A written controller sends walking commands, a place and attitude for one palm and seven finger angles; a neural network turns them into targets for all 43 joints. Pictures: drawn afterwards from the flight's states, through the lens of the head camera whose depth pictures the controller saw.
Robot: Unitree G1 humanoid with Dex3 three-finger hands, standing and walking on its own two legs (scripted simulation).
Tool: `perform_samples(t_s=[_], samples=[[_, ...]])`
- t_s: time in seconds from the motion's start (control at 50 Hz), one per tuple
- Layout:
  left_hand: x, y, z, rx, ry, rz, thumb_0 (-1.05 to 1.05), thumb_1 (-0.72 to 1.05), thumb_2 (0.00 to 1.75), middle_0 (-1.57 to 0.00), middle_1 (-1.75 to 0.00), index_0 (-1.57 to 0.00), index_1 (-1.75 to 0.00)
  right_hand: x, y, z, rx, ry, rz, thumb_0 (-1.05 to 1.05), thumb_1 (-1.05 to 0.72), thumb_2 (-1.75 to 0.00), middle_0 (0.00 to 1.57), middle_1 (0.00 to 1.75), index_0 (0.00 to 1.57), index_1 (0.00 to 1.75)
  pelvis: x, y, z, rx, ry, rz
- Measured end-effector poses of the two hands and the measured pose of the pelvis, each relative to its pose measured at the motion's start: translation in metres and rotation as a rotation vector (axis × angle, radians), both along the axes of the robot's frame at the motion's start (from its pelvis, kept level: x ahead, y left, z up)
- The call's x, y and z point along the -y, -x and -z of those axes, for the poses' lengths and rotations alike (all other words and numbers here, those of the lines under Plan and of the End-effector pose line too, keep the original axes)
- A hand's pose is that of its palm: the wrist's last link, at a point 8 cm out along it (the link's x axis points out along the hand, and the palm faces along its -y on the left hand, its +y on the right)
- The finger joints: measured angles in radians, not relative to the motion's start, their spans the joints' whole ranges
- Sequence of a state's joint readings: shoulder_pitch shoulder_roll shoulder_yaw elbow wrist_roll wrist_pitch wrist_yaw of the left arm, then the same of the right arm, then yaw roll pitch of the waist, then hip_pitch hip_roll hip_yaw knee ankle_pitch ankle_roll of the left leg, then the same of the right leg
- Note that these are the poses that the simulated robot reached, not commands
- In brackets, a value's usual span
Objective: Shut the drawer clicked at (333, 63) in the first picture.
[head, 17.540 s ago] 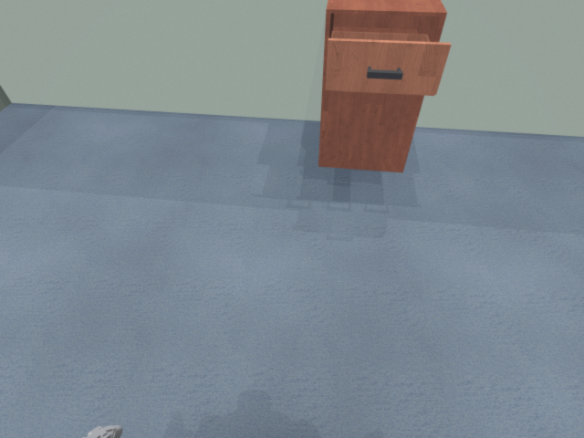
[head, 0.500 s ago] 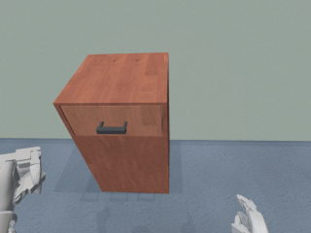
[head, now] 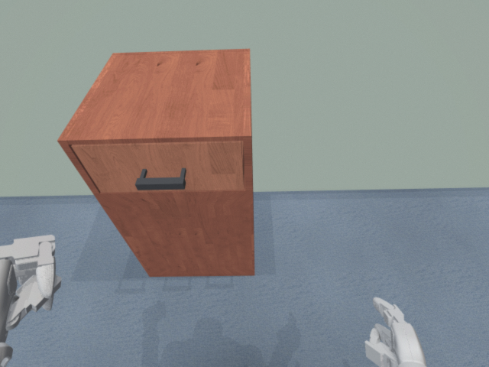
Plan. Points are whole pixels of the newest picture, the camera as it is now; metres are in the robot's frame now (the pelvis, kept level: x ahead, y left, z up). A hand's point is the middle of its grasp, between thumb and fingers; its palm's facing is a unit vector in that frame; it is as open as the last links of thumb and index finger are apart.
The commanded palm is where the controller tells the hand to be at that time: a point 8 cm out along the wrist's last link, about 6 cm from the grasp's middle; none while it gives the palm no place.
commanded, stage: step back with the hand held close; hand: left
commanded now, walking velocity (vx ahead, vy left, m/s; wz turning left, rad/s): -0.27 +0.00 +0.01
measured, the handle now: (162, 177) +0.56 +0.26 -0.09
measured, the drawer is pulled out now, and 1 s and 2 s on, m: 0.00 0.00 0.00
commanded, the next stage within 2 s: stop stepping back and stand still in 1.14 s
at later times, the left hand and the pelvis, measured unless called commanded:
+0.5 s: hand out of the picture +0.11 +0.27 +0.16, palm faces +0.37 -0.79 -0.49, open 3.3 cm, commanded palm +0.04 +0.31 +0.18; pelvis -0.08 +0.02 -0.01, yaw +3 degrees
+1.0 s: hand out of the picture +0.06 +0.26 +0.17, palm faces +0.31 -0.82 -0.49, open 3.3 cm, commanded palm +0.00 +0.31 +0.18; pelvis -0.13 +0.03 -0.01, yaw -1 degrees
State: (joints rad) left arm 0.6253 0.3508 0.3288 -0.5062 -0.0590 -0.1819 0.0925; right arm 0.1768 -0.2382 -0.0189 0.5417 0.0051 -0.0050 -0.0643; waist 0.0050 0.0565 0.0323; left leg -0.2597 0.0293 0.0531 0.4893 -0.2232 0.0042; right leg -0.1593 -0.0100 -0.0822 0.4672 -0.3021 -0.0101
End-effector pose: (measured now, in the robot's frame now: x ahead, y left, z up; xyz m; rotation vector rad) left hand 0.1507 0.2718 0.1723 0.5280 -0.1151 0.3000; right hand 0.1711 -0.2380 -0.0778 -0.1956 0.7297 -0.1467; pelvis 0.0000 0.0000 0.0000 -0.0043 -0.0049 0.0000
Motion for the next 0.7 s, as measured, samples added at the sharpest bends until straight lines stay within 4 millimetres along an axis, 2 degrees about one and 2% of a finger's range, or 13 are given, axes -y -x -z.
perform_samples(t_s=[0.12, 0.34, 0.58, 0.7], samples=[[-0.009, 0.015, -0.002, -0.011, -0.031, 0.022, 0.02, 0.89, 0.90, -1.41, -1.59, -1.41, -1.60, -0.003, 0.022, 0.001, -0.042, 0.029, 0.024, 0.01, -0.90, -0.90, 0.20, 0.30, 0.20, 0.30, -0.008, 0.016, 0.001, -0.011, 0.005, 0.001], [-0.025, 0.055, -0.004, 0.055, -0.035, 0.006, 0.02, 0.89, 0.90, -1.41, -1.59, -1.41, -1.60, -0.026, 0.055, 0.000, -0.005, 0.028, -0.002, 0.01, -0.90, -0.90, 0.20, 0.30, 0.20, 0.30, -0.020, 0.054, 0.006, -0.019, 0.028, -0.011], [-0.035, 0.096, -0.005, 0.120, -0.061, -0.028, 0.02, 0.89, 0.90, -1.41, -1.59, -1.41, -1.60, -0.036, 0.082, 0.006, -0.005, 0.046, -0.056, 0.01, -0.90, -0.90, 0.21, 0.30, 0.20, 0.30, -0.022, 0.082, 0.013, -0.015, 0.046, -0.054], [-0.040, 0.102, -0.004, 0.187, -0.016, -0.008, 0.02, 0.89, 0.90, -1.41, -1.59, -1.41, -1.60, -0.036, 0.092, 0.007, -0.020, 0.081, -0.036, 0.01, -0.90, -0.90, 0.21, 0.30, 0.20, 0.30, -0.032, 0.092, 0.017, -0.002, 0.055, -0.045]])
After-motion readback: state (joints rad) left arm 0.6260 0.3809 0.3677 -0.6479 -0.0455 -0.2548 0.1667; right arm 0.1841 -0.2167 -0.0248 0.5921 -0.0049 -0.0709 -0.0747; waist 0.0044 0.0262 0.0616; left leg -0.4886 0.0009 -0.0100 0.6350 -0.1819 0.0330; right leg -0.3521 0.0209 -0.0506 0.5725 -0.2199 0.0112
